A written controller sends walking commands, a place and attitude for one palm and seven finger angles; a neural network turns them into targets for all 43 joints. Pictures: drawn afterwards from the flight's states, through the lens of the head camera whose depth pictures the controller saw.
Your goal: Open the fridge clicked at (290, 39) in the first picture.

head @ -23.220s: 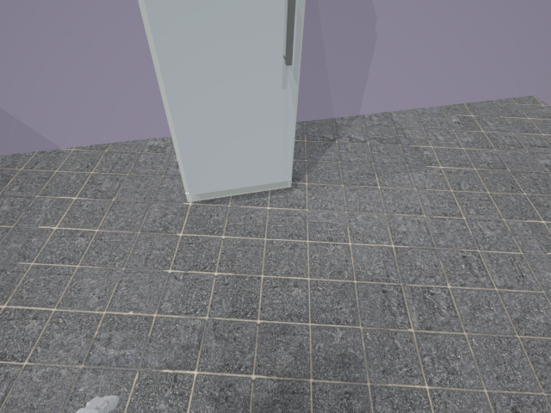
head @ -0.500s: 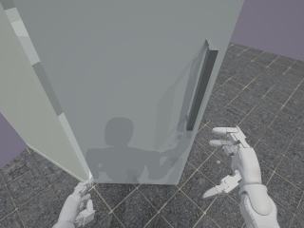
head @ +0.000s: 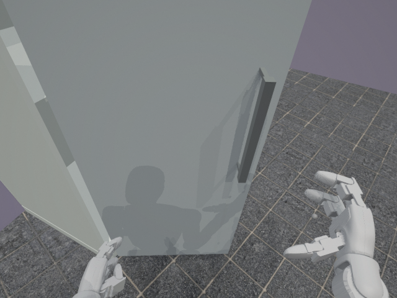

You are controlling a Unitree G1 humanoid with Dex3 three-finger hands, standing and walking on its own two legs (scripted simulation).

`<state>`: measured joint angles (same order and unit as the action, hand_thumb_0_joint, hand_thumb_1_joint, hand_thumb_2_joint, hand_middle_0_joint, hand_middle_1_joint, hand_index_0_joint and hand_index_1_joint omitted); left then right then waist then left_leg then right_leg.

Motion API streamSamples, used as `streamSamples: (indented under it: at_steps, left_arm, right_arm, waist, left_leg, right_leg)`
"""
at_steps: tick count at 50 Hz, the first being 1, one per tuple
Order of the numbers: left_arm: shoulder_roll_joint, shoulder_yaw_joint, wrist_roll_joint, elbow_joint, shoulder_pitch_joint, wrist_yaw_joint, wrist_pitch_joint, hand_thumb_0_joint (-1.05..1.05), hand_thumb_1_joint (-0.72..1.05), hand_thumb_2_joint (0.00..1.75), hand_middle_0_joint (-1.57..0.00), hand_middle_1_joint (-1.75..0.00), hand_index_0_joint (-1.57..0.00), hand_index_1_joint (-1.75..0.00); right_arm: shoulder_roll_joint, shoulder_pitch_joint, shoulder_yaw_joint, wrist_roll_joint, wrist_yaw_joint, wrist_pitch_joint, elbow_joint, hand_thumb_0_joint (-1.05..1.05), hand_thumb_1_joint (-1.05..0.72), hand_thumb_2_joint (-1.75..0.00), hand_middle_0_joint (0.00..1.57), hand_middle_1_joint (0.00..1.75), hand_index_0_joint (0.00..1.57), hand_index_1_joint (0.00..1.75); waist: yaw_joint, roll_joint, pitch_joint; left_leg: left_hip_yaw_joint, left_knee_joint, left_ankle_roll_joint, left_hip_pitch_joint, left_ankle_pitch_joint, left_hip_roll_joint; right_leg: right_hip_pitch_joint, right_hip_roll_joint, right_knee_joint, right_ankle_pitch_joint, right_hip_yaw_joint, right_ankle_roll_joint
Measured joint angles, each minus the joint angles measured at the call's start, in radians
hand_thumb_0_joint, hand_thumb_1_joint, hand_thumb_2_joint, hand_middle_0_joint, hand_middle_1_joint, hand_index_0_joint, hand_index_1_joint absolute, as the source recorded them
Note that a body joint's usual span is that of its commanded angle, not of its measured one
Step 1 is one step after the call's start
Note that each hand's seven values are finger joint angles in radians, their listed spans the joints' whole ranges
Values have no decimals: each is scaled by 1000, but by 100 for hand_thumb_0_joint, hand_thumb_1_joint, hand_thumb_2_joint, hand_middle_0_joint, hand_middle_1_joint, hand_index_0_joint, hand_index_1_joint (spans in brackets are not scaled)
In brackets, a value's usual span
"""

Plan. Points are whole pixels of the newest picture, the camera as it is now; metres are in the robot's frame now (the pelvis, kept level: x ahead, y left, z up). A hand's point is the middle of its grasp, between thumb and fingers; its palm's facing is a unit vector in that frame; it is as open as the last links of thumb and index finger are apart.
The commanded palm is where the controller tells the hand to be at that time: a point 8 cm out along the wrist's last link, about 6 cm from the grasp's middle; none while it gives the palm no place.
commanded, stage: draw the hand back to the body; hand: right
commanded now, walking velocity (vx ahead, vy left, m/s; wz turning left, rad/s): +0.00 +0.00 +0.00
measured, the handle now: (250, 132) +0.46 -0.12 +0.12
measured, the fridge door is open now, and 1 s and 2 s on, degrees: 61 61 61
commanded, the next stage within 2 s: step back with the hand held close in 1.16 s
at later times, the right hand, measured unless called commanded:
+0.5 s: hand (371, 226) +0.20 -0.26 +0.15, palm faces +0.40 +0.86 -0.32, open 11.6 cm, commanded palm +0.16 -0.29 +0.17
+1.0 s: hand out of the picture +0.19 -0.30 +0.17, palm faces +0.50 +0.80 -0.33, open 7.6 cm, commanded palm +0.14 -0.32 +0.19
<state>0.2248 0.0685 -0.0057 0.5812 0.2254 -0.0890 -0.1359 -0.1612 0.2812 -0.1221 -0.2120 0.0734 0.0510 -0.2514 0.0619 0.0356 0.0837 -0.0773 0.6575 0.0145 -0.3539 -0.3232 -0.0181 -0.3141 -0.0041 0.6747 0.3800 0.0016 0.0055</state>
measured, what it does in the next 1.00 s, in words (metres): stands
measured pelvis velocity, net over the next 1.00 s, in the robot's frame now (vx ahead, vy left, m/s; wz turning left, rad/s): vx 0.00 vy -0.02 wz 0.01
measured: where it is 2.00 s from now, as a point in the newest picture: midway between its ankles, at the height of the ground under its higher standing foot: outside the picture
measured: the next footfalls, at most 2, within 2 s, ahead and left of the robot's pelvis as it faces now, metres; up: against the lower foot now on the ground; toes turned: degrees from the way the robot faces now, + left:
none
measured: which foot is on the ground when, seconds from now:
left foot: down 0.00-1.00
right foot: down 0.00-1.00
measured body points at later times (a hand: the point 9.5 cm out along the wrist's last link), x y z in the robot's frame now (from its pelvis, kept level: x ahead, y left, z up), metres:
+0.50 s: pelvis +0.00 -0.01 +0.02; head -0.03 +0.00 +0.47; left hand +0.18 +0.20 -0.06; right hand +0.18 -0.30 +0.17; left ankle +0.01 +0.11 -0.72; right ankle -0.02 -0.12 -0.72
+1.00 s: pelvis +0.00 -0.02 +0.02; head -0.03 -0.01 +0.47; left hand +0.19 +0.19 -0.06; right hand +0.16 -0.34 +0.19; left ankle +0.01 +0.11 -0.72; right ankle -0.02 -0.12 -0.72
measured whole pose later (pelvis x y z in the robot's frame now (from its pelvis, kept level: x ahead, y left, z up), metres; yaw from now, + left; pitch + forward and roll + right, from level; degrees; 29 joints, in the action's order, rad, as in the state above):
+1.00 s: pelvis +0.00 -0.02 +0.02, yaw +0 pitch -6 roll +0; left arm 0.23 0.04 0.01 0.66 0.21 -0.08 -0.16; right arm -0.32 0.40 -0.35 -0.07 0.10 -0.04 -0.33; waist 0.09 0.04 -0.01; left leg -0.06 0.41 -0.02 -0.11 -0.20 -0.04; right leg -0.06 0.02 0.42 0.26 -0.02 0.03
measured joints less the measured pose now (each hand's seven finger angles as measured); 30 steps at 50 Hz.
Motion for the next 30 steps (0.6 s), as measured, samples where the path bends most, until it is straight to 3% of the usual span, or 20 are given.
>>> streamSamples:
  at_steps: [5, 9, 13, 20, 30]
  left_arm:
    - [4, -2, -3, -2, 0, 1, -10, 2, 91, 90, -21, -30, -20, -30]
    - [6, -7, 8, 11, -3, -3, -13, 2, 91, 90, -21, -30, -20, -30]
    - [12, -9, 10, 17, -7, -8, -11, 2, 91, 90, -21, -30, -20, -30]
    - [6, -6, 14, 45, -10, -15, -11, 2, 91, 90, -21, -30, -20, -30]
    - [-3, -12, 20, 71, -1, 1, -24, 2, 91, 90, -21, -30, -20, -30]
  right_arm:
    - [-16, 11, -59, -1, -8, 17, -24, -1, 51, -21, 25, 113, 25, 113]
    - [-94, 63, -49, 84, -1, -2, -35, -1, 43, -25, 25, 108, 25, 108]
    - [-133, 96, -48, 115, 4, -15, -35, -1, 32, -30, 24, 102, 25, 102]
    - [-146, 92, -84, 133, 20, -42, -29, -1, 9, -42, 24, 88, 24, 88]
    - [-161, 122, -148, 142, 24, -86, -82, 0, -27, -59, 23, 67, 23, 67]
  waist:
    - [7, -1, 5]
    - [6, 6, -7]
    - [10, 15, -39]
    - [17, 7, -80]
    - [14, 14, -76]
  left_leg:
    - [-3, -25, 2, 27, 8, 3]
    - [-2, -69, -2, 81, 23, 1]
    - [1, -117, -6, 129, 48, 0]
    - [7, -175, -11, 176, 83, -2]
    - [20, -219, -23, 225, 101, -10]
  right_leg:
    - [25, -3, -23, -8, 3, -3]
    - [81, 1, -73, -27, 2, -1]
    - [130, 4, -119, -50, -1, 5]
    - [178, 9, -176, -83, -8, 10]
    - [232, 19, -225, -99, -21, 21]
